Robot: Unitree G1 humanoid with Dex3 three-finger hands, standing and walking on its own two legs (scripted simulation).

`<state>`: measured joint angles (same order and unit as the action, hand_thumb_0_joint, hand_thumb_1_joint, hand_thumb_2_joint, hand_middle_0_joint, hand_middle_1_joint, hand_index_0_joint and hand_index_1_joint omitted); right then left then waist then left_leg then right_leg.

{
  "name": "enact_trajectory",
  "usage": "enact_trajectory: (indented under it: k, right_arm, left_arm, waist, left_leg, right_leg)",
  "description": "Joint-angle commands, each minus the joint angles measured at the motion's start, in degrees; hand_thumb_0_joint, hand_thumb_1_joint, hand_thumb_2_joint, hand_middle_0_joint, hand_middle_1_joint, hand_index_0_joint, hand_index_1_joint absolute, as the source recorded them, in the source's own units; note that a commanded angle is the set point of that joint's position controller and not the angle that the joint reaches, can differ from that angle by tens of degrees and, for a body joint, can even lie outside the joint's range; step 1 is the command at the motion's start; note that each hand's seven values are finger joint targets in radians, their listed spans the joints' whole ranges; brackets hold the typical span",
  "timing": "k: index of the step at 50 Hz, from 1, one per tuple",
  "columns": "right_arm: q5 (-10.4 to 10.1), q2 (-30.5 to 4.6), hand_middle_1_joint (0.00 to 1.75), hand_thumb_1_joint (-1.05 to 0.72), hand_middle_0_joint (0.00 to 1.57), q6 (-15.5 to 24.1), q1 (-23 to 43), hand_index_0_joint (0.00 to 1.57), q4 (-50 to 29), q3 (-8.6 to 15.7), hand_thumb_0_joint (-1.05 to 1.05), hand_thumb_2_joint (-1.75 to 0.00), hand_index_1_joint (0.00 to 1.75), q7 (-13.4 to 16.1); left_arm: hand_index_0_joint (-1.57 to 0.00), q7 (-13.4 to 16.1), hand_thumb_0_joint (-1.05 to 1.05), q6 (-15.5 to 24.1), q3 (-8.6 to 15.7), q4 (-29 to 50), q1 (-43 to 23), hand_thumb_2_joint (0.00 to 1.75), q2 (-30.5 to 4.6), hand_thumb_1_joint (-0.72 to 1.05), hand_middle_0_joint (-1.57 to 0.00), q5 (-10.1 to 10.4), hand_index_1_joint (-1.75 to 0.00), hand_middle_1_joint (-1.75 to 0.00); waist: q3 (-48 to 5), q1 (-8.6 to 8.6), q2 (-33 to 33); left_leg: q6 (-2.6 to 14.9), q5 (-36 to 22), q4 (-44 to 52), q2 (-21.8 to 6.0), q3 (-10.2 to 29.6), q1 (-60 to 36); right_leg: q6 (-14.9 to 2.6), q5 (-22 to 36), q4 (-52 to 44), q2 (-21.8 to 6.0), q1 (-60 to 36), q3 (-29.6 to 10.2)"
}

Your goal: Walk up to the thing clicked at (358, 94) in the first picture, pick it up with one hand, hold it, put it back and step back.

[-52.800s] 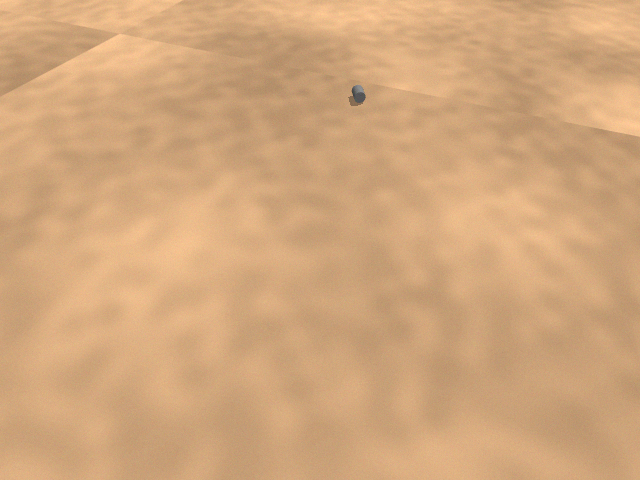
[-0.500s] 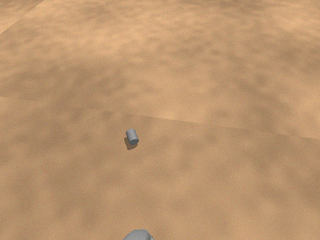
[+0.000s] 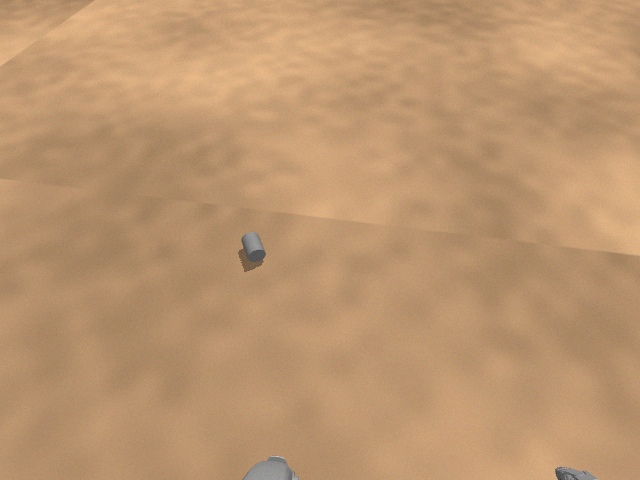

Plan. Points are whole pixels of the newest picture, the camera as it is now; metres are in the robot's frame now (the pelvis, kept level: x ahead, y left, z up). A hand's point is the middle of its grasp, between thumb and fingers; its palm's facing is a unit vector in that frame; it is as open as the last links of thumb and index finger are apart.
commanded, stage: step back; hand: left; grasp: from above
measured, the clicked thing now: (253, 247) +1.02 +0.33 -0.72
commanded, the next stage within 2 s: stand in 1.06 s
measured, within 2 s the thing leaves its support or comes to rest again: neither
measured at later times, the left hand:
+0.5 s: hand out of the picture +0.04 +0.29 -0.14, palm faces +0.06 -0.92 -0.39, open 7.3 cm
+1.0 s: hand out of the picture +0.11 +0.29 -0.14, palm faces +0.11 -0.94 -0.33, open 7.3 cm
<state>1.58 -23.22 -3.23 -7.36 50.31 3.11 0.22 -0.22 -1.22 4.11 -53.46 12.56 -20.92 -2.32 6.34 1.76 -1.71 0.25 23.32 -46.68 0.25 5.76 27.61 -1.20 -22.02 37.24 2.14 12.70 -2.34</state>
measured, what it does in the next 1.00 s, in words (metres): steps on the spot: left foot, then right foot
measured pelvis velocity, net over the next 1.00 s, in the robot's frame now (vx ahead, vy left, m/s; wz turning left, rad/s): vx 0.04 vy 0.02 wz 0.09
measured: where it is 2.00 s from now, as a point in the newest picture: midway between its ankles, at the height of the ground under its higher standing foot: outside the picture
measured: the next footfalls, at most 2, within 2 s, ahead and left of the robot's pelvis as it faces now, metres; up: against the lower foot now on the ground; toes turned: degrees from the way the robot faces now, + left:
left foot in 0.20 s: +0.06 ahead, +0.15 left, +0.00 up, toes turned +5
right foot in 0.50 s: +0.08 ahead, -0.11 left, +0.00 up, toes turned +3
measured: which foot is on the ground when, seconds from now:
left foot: up 0.00-0.18, down 0.20-1.00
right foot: down 0.00-0.24, up 0.26-0.48, down 0.50-1.00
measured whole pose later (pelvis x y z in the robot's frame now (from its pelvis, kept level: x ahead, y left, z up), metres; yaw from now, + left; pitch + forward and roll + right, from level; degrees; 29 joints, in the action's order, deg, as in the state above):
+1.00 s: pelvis +0.04 +0.02 +0.02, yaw +5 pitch -2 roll +0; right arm 0.9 -18.7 1.1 -4.5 62.4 1.2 -0.2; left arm 0.0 1.0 2.2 -61.4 4.1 -21.2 -0.1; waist 4.0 0.8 1.5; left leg -0.3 15.6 -28.3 -0.8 0.1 11.0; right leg 1.1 -15.5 27.1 -1.8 9.9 2.0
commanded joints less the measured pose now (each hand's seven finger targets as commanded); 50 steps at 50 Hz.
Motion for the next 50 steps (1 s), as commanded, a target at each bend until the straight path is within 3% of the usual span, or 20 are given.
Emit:
enact_trajectory:
  k: [1, 6, 10, 11, 12, 13, 15, 17, 21, 24, 25, 26, 27, 28, 34, 36, 37, 39, 44, 50]
  right_arm:
    - [-0.77, -10.66, 0.3, -0.9, 0.2, 2.25, -0.75, 0.2, -2.15, 2.82, 0.0, -0.9, 0.3, 0.59]
    - [0.6, -10.59, 0.3, -0.9, 0.2, 3.43, -0.2, 0.2, -1.49, 2.86, 0.0, -0.9, 0.3, -0.89]
    - [0.65, -9.57, 0.3, -0.9, 0.2, 5.06, -6.24, 0.2, 2.56, 3.79, 0.0, -0.9, 0.3, -0.84]
    - [1.07, -11.18, 0.3, -0.9, 0.2, 5.6, -9.11, 0.2, 3.42, 4.54, 0.0, -0.9, 0.3, -0.44]
    - [1.02, -16.48, 0.3, -0.9, 0.2, 5.93, -9.34, 0.2, 3.06, 5.14, 0.0, -0.9, 0.3, -0.3]
    - [0.83, -19.89, 0.3, -0.9, 0.2, 6.04, -8.91, 0.2, 2.08, 6.12, 0.0, -0.9, 0.3, -0.44]
    - [0.73, -14.28, 0.3, -0.9, 0.2, 6.77, -5.48, 0.2, 1.75, 4.39, 0.0, -0.9, 0.3, 0.01]
    - [0.59, -14.08, 0.3, -0.9, 0.2, 6.96, -5.32, 0.2, 1.7, 4.56, 0.0, -0.9, 0.3, 0.11]
    - [0.8, -13.19, 0.3, -0.9, 0.2, 6.26, -4.56, 0.2, 1.41, 4.17, 0.0, -0.9, 0.3, -0.18]
    - [-0.38, -10.06, 0.3, -0.9, 0.2, 5.08, -1.06, 0.2, 0.9, 2.51, 0.0, -0.9, 0.3, -0.1]
    - [-0.83, -7.47, 0.3, -0.9, 0.2, 5.03, -1.68, 0.2, 0.66, 1.47, 0.0, -0.9, 0.3, 0.06]
    - [-1.27, -5.36, 0.3, -0.9, 0.2, 5.17, -1.81, 0.2, 0.07, 0.8, 0.0, -0.9, 0.3, 0.08]
    - [-1.0, -6.86, 0.3, -0.9, 0.2, 4.73, -3.11, 0.2, 1.23, 1.31, 0.0, -0.9, 0.3, 0.83]
    - [-0.5, -9.26, 0.3, -0.9, 0.2, 4.68, -4.68, 0.2, 2.77, 2.17, 0.0, -0.9, 0.3, 1.05]
    - [-0.4, -7.15, 0.3, -0.9, 0.2, 5.52, -5.35, 0.2, 6.04, 1.33, 0.0, -0.9, 0.3, 0.39]
    - [0.08, -6.68, 0.3, -0.9, 0.2, 5.89, -6.56, 0.2, 7.34, 1.73, 0.0, -0.9, 0.3, 0.61]
    - [0.39, -7.88, 0.3, -0.9, 0.2, 6.01, -6.16, 0.2, 7.55, 2.23, 0.0, -0.9, 0.3, 0.83]
    - [-0.26, -11.54, 0.3, -0.9, 0.2, 6.2, 0.82, 0.2, 6.14, 2.14, 0.0, -0.9, 0.3, 0.62]
    - [-0.39, -9.33, 0.3, -0.9, 0.2, 6.06, 3.6, 0.2, 7.95, 0.99, 0.0, -0.9, 0.3, 0.76]
    - [-0.81, -8.5, 0.3, -0.9, 0.2, 5.56, 5.74, 0.2, 8.79, 0.97, 0.0, -0.9, 0.3, 0.77]
  left_arm:
    - [-0.2, 1.6, 0.0, 3.01, 4.18, 6.42, -7.48, 0.9, -16.52, 0.9, -0.2, -0.22, -0.3, -0.3]
    - [-0.2, 0.9, 0.0, 3.39, 4.66, 5.01, -3.24, 0.9, -17.48, 0.9, -0.2, -0.8, -0.3, -0.3]
    - [-0.2, 0.19, 0.0, 2.06, 2.62, 4.45, -3.33, 0.9, -15.04, 0.9, -0.2, -0.18, -0.3, -0.3]
    - [-0.2, 0.08, 0.0, 1.76, 1.59, 4.38, -2.42, 0.9, -12.0, 0.9, -0.2, 0.04, -0.3, -0.3]
    - [-0.2, -0.03, 0.0, 1.93, 0.9, 5.05, -4.61, 0.9, -9.59, 0.9, -0.2, 1.37, -0.3, -0.3]
    - [-0.2, 0.5, 0.0, 2.05, 2.64, 4.62, -7.57, 0.9, -15.19, 0.9, -0.2, 0.53, -0.3, -0.3]
    - [-0.2, -0.08, 0.0, 2.32, 2.39, 3.19, -4.37, 0.9, -13.57, 0.9, -0.2, 1.36, -0.3, -0.3]
    - [-0.2, -0.48, 0.0, 2.74, 2.42, 1.97, -2.31, 0.9, -13.88, 0.9, -0.2, 1.08, -0.3, -0.3]
    - [-0.2, -0.86, 0.0, 2.8, 2.54, 1.42, -3.43, 0.9, -12.29, 0.9, -0.2, 0.85, -0.3, -0.3]
    - [-0.2, 0.07, 0.0, 3.53, 2.34, -0.79, -0.37, 0.9, -10.74, 0.9, -0.2, 0.81, -0.3, -0.3]
    - [-0.2, 0.48, 0.0, 3.9, 2.82, -1.24, 0.51, 0.9, -12.21, 0.9, -0.2, 0.4, -0.3, -0.3]
    - [-0.2, 0.95, 0.0, 4.42, 3.47, -0.72, 1.01, 0.9, -15.76, 0.9, -0.2, -0.09, -0.3, -0.3]
    - [-0.2, 0.76, 0.0, 4.44, 3.83, -0.29, -1.87, 0.9, -18.95, 0.9, -0.2, 0.48, -0.3, -0.3]
    - [-0.2, 0.53, 0.0, 4.45, 3.61, 0.98, -5.11, 0.9, -18.58, 0.9, -0.2, 0.43, -0.3, -0.3]
    - [-0.2, 0.53, 0.0, 4.37, 2.16, 0.74, -7.83, 0.9, -14.85, 0.9, -0.2, 0.93, -0.3, -0.3]
    - [-0.2, 0.41, 0.0, 3.74, 1.63, 0.7, -9.28, 0.9, -13.92, 0.9, -0.2, 1.45, -0.3, -0.3]
    - [-0.2, 0.43, 0.0, 3.54, 0.95, 1.03, -9.58, 0.9, -12.21, 0.9, -0.2, 1.75, -0.3, -0.3]
    - [-0.2, 0.54, 0.0, 3.13, 0.72, -0.34, -8.84, 0.9, -11.25, 0.9, -0.2, 2.75, -0.3, -0.3]
    - [-0.2, 0.72, 0.0, 3.63, 0.57, -2.94, -9.19, 0.9, -12.25, 0.9, -0.2, 2.24, -0.3, -0.3]
    - [-0.2, 0.9, 0.0, 3.33, 0.06, -4.58, -10.54, 0.9, -11.67, 0.9, -0.2, 2.08, -0.3, -0.3]
  waist:
    - [0.13, -1.74, 6.3]
    - [-0.43, 1.64, 11.65]
    - [-3.26, -1.83, 7.61]
    - [-5.07, -3.28, 0.79]
    - [-5.06, -4.18, -10.93]
    - [-0.51, -5.38, -5.78]
    - [-1.51, -1.98, -1.18]
    - [-2.47, -1.85, -5.46]
    - [-2.85, -2.75, -7.85]
    - [-4.73, 0.86, -4.66]
    - [-6.72, 1.69, -0.66]
    - [-7.53, 1.76, 7.94]
    - [-6.39, 0.92, 10.05]
    - [-4.17, -0.4, 8.24]
    - [-6.44, -1.41, 10.93]
    - [-7.83, -2.96, 9.17]
    - [-8.95, -2.92, 6.24]
    - [-8.65, -0.08, -1.41]
    - [-9.23, -0.66, -2.92]
    - [-11.64, -0.89, -0.94]
  left_leg:
    - [-0.76, 0.23, -11.88, 3.23, 3.72, 1.15]
    - [-1.87, 4.15, 2.2, -0.12, -0.92, -0.13]
    - [0.69, -1.88, 22.77, 2.45, -5.3, -21.17]
    - [2.35, 2.59, 27.07, -2.61, 4.34, -27.82]
    - [8.75, 21.53, 35.26, -16.1, 28.49, -25.26]
    - [14.1, 26.85, 37.61, -20.34, 33.83, -15.77]
    - [11.35, 12.53, 33.55, -15.14, 22.11, -19.12]
    - [10.16, 6.13, 31.84, -13.37, 15.61, -17.89]
    - [9.44, 1.21, 29.86, -11.4, 10.0, -11.84]
    - [5.58, -6.16, 20.58, -8.19, 4.16, -5.54]
    - [3.22, -8.14, 15.68, -6.37, 2.83, -1.42]
    - [0.24, -4.29, 6.55, -0.23, -0.66, 3.82]
    - [-0.12, 9.15, 0.47, 0.89, -1.25, -0.35]
    - [-0.22, 10.53, -3.03, -0.82, -0.29, -3.01]
    - [-0.14, -0.05, 11.6, -0.63, -5.78, -11.22]
    - [-0.08, -12.94, 22.07, -0.53, -6.68, -17.82]
    - [0.62, -20.66, 21.81, -3.21, -3.2, -20.83]
    - [4.98, -18.69, 23.34, -10.98, 5.96, -14.52]
    - [1.56, -26.7, 22.86, -7.41, 0.14, -15.05]
    - [1.73, -31.84, 22.85, -7.68, -1.11, -20.14]
  right_leg:
    - [-8.47, -3.05, -18.29, -15.72, 7.95, -14.92]
    - [-9.34, -18.83, -19.72, -16.84, 1.7, -15.63]
    - [-6.05, -9.84, -10.33, -12.58, 8.98, -7.5]
    - [-4.19, -7.57, -1.07, -9.16, 15.32, -3.12]
    - [-0.28, -9.86, 10.22, -1.53, 23.31, 4.0]
    - [-0.64, -11.6, 15.89, -4.04, 20.89, -2.04]
    - [-0.56, -5.29, 17.12, -5.23, 19.97, -3.77]
    - [-0.26, -3.65, 12.69, -6.15, 16.25, -0.96]
    - [0.32, -2.16, 3.35, -3.32, 7.03, 3.58]
    - [-0.38, 6.86, -12.13, -0.85, -7.13, 5.58]
    - [-0.98, 8.83, -13.77, -4.03, -13.49, 0.07]
    - [-4.67, 4.44, -18.85, -14.23, -14.4, -16.62]
    - [-10.77, -2.93, -21.63, -23.23, -5.37, -24.36]
    - [-13.39, -3.65, -21.18, -25.05, -0.01, -25.38]
    - [-7.21, 22.62, -13.62, -15.52, -0.79, -7.12]
    - [-4.77, 27.72, -8.75, -13.61, 0.61, -3.58]
    - [-2.76, 25.31, -7.23, -11.99, 2.6, -2.33]
    - [0.16, 6.07, -7.42, -5.72, -0.64, 1.23]
    - [-0.9, 21.3, -10.66, -8.33, -6.76, 0.15]
    - [-0.33, 24.57, -12.61, -8.76, -7.31, 0.71]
